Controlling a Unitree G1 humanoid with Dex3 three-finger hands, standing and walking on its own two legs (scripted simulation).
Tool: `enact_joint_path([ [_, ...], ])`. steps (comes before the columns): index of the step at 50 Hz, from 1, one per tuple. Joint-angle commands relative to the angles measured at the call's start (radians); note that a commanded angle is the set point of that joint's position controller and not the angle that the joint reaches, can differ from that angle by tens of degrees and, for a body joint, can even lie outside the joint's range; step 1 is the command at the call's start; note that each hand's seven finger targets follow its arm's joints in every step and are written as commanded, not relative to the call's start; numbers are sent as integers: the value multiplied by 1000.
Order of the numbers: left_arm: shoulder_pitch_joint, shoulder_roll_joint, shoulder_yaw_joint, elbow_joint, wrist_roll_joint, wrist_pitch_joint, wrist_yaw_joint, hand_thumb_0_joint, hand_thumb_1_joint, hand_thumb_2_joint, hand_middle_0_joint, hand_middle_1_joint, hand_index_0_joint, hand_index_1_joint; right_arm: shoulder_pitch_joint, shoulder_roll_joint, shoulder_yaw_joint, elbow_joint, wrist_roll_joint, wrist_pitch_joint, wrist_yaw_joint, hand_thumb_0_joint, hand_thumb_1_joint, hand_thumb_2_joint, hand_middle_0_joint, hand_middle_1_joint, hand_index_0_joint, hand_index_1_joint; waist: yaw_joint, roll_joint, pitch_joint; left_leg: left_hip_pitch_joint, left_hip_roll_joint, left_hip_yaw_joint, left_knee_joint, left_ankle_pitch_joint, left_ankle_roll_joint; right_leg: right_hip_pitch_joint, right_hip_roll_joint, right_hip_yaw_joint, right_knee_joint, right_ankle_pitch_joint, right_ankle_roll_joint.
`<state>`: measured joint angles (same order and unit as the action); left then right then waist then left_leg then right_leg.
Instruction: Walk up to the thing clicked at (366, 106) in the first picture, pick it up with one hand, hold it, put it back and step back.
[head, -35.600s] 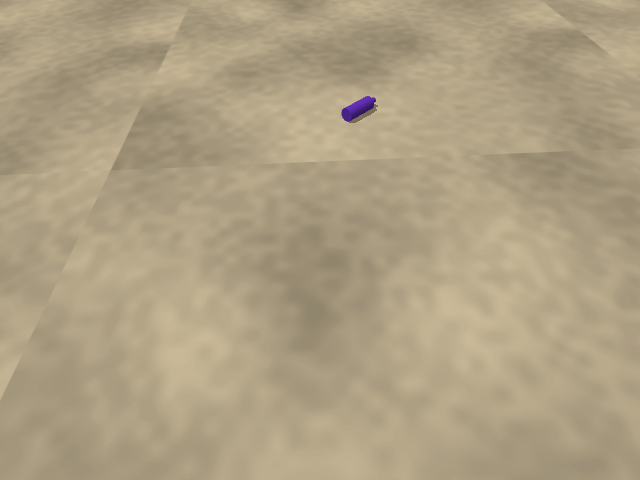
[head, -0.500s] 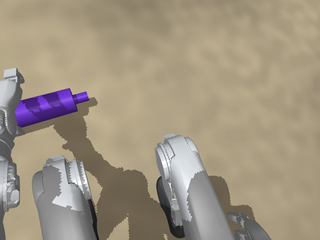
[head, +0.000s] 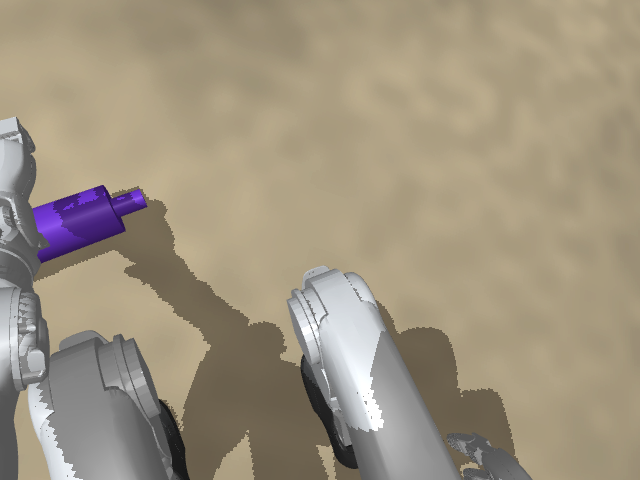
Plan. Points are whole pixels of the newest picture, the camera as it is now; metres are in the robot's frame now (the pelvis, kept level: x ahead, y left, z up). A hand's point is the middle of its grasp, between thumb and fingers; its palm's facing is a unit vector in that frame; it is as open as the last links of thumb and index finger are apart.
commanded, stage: rest palm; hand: left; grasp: from above
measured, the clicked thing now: (63, 226) +0.50 +0.24 -0.29
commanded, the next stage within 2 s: close in 0.94 s
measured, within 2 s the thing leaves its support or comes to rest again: neither
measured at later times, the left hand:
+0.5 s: hand (45, 232) +0.48 +0.25 -0.23, palm faces -0.39 -0.10 -0.92, open 13.5 cm
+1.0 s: hand (40, 239) +0.47 +0.26 -0.25, palm faces -0.45 -0.15 -0.88, open 13.5 cm
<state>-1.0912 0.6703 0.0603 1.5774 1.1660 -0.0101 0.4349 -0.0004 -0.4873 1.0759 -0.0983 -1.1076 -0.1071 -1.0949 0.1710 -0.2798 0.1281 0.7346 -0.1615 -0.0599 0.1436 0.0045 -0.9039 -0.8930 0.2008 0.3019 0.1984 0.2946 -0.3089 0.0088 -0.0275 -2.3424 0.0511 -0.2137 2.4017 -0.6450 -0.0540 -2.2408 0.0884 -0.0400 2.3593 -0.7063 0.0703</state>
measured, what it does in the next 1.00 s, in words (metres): stands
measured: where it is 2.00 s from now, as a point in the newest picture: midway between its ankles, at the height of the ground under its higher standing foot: (261, 456)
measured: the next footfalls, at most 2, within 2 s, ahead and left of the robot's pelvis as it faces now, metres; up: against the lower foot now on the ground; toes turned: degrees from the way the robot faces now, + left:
none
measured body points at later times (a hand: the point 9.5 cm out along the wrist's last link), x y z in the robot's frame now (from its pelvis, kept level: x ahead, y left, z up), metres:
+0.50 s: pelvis +0.00 +0.00 -0.02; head +0.26 +0.09 +0.34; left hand +0.49 +0.25 -0.18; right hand +0.05 -0.27 -0.10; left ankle +0.08 +0.15 -0.29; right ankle +0.09 -0.13 -0.29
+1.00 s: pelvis +0.01 +0.01 -0.02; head +0.28 +0.09 +0.33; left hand +0.49 +0.27 -0.20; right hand +0.02 -0.24 -0.10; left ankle +0.08 +0.15 -0.29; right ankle +0.09 -0.13 -0.29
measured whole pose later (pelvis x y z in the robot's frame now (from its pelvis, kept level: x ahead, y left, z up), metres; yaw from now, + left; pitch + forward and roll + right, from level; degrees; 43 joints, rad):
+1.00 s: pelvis +0.01 +0.01 -0.02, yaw -4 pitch +29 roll -11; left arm -1.04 0.84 0.09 1.68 1.19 -0.16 0.57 0.00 -0.45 1.04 -0.10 -1.06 -0.11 -1.04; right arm 0.13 -0.30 0.23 0.73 -0.26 -0.18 0.24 0.00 -0.90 -0.90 0.20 0.30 0.20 0.29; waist -0.36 -0.09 0.12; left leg -2.35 0.04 -0.30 2.52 -0.70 -0.07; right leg -2.22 0.11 -0.09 2.41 -0.73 0.09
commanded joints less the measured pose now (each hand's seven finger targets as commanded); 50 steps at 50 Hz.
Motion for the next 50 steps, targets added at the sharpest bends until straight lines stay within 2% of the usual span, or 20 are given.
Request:
enact_joint_path([
  [1, -265, 247, 6, -163, -45, -14, -17, 0, -547, 1002, -66, -1005, -62, -1007, 165, -221, -74, -19, 5, -5, -6, 0, -895, -897, 199, 300, 199, 300, 30, 198, -677, 401, -17, 161, -180, 120, 88, 426, 9, -98, -274, 221, -85],
  [3, -275, 254, 5, -160, -40, -46, -37, 0, -560, 994, -61, -1006, -56, -1008, 184, -230, -78, -10, 1, -5, -8, 0, -896, -898, 199, 300, 199, 300, -5, 151, -624, 357, -17, 150, -159, 105, 90, 422, 11, -101, -278, 206, -81],
  [6, -284, 188, -39, -148, -33, -107, -54, 0, -562, 1016, -65, -1001, -57, -1008, 223, -238, -75, 11, -10, -10, -11, 0, -896, -898, 199, 300, 199, 300, -45, 127, -581, 355, -20, 140, -140, 110, 88, 404, 7, -116, -276, 224, -75],
  [7, -303, 168, -62, -158, -36, -131, -53, 0, -552, 1004, -63, -1007, -59, -1009, 217, -229, -70, 15, -12, -13, -10, 0, -895, -897, 199, 300, 199, 300, -47, 152, -589, 371, -18, 133, -142, 101, 81, 392, 10, -122, -268, 203, -79],
  [9, -330, 208, -67, -161, -13, -170, -35, 0, -536, 1002, -65, -1021, -65, -1019, 193, -249, -66, -1, -14, -20, -13, 0, -896, -897, 199, 300, 199, 300, -39, 195, -580, 427, -20, 126, -146, 73, 70, 339, 11, -144, -256, 171, -86],
  [11, -312, 219, -73, -151, 19, -199, -3, 0, -520, 999, -67, -1025, -70, -1019, 186, -258, -56, -10, -24, -29, -16, 0, -894, -897, 199, 300, 199, 300, -37, 247, -573, 465, -20, 123, -148, 64, 61, 324, 8, -159, -241, 167, -91],
  [14, -284, 267, -14, -130, 67, -213, 87, 0, -495, 976, -67, -1023, -78, -1010, 186, -262, -47, 0, -39, -36, -14, 0, -890, -895, 199, 300, 199, 300, -21, 308, -593, 497, -20, 127, -154, 90, 53, 328, 10, -165, -223, 205, -92],
  [19, -289, 299, 38, -76, 116, -163, 212, 0, -455, 1082, -99, -1052, -97, -1050, 161, -271, -44, 5, -63, -60, 14, 0, -888, -895, 200, 300, 200, 300, -34, 357, -599, 530, -10, 131, -138, 145, 51, 293, 8, -175, -189, 279, -92],
  [24, -314, 277, 33, -13, 90, -90, 263, 0, -400, 1086, -117, -1080, -122, -1071, 138, -274, -32, 5, -83, -81, 52, 0, -887, -895, 200, 300, 200, 300, -66, 362, -585, 504, -4, 133, -119, 153, 60, 303, 9, -167, -197, 308, -83],
  [26, -290, 295, 43, 2, 64, -68, 260, 0, -412, 1049, -103, -1067, -113, -1053, 132, -274, -28, 7, -83, -86, 61, 0, -888, -895, 200, 300, 200, 300, -53, 365, -603, 505, -1, 129, -117, 160, 61, 319, 13, -163, -195, 310, -85],
  [29, -286, 287, 23, 28, 35, -51, 231, 0, -437, 1009, -85, -1055, -97, -1038, 127, -276, -15, 3, -85, -99, 72, 0, -890, -896, 200, 300, 200, 300, -71, 337, -581, 476, 2, 121, -103, 133, 71, 331, 17, -162, -198, 288, -82],
  [32, -264, 304, 27, 23, 3, -52, 197, 0, -450, 985, -79, -1049, -94, -1030, 136, -280, -7, -4, -78, -109, 79, 0, -892, -896, 200, 300, 200, 300, -67, 305, -567, 447, 1, 116, -99, 134, 77, 363, 17, -168, -198, 281, -78],
  [34, -252, 332, 42, 9, -7, -63, 176, 0, -457, 1022, -89, -1053, -95, -1043, 144, -298, -1, -14, -79, -119, 80, 0, -893, -897, 200, 300, 200, 300, -73, 272, -572, 449, 0, 113, -93, 155, 81, 390, 19, -176, -203, 305, -72],
  [35, -225, 358, 61, 11, -16, -68, 171, 0, -461, 1021, -89, -1050, -94, -1040, 148, -300, -5, -7, -71, -116, 77, 0, -893, -897, 200, 300, 200, 300, -56, 274, -584, 448, 4, 110, -97, 164, 79, 409, 23, -176, -205, 311, -74],
  [36, -203, 373, 77, 32, -11, -72, 167, 0, -474, 1019, -85, -1043, -89, -1036, 163, -306, -6, -1, -72, -117, 76, 0, -894, -898, 200, 300, 200, 300, -64, 268, -560, 445, 1, 108, -96, 166, 78, 398, 20, -185, -201, 310, -74],
  [38, -202, 351, 61, 33, -12, -89, 150, 0, -480, 1013, -83, -1043, -87, -1036, 171, -299, 1, 0, -79, -117, 82, 0, -895, -899, 200, 300, 200, 300, -78, 254, -549, 439, 3, 106, -86, 170, 79, 411, 24, -184, -201, 323, -70],
  [40, -193, 379, 84, -12, -13, -110, 151, 0, -486, 1002, -75, -1041, -80, -1032, 170, -297, 5, -1, -75, -111, 78, 0, -893, -899, 200, 300, 200, 300, -61, 292, -577, 453, 5, 101, -96, 190, 74, 436, 27, -189, -202, 338, -74],
  [41, -203, 337, 56, -6, -14, -117, 146, 0, -487, 1008, -78, -1033, -80, -1027, 174, -297, 6, -1, -77, -115, 81, 0, -894, -899, 200, 300, 200, 300, -79, 296, -559, 472, 4, 100, -92, 195, 72, 416, 24, -196, -195, 346, -75],
  [43, -229, 334, 30, -30, 4, -137, 148, 0, -472, 1027, -87, -1061, -90, -1054, 165, -295, 11, -3, -82, -116, 85, 0, -894, -900, 200, 300, 200, 300, -91, 327, -561, 484, 8, 94, -94, 194, 68, 413, 32, -201, -188, 350, -76],
  [50, -253, 349, 16, -18, 41, -177, 206, 0, -445, 1046, -101, -1069, -104, -1062, 141, -313, 24, -6, -92, -138, 94, 0, -893, -900, 200, 300, 200, 300, -92, 367, -518, 502, 14, 84, -98, 148, 57, 363, 34, -217, -182, 299, -84],
])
